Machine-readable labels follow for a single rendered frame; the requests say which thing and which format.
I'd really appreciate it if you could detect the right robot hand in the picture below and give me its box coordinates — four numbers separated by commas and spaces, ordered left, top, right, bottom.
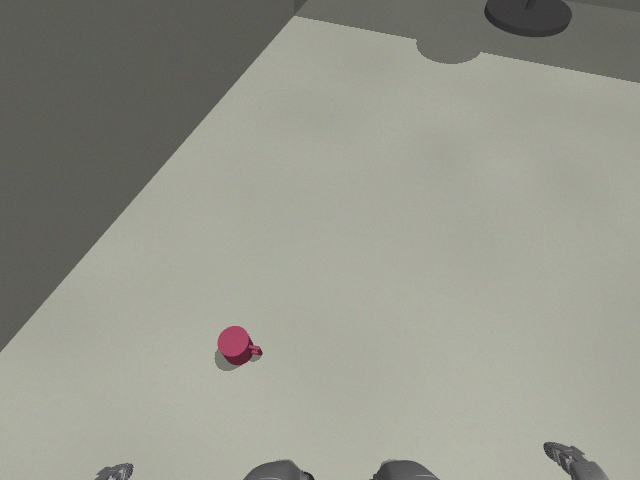
543, 442, 609, 480

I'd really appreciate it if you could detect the mug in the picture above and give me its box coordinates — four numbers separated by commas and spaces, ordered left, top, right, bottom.
217, 326, 263, 365

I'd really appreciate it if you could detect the left robot hand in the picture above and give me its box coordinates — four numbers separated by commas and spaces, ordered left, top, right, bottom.
95, 463, 133, 480

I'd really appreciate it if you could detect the coat stand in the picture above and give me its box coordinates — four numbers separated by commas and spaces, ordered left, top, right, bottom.
484, 0, 572, 37

